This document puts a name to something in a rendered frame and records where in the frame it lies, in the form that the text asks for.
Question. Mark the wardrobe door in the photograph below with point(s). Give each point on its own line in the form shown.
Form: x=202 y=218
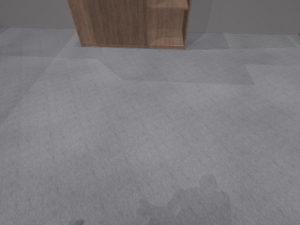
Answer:
x=83 y=20
x=119 y=22

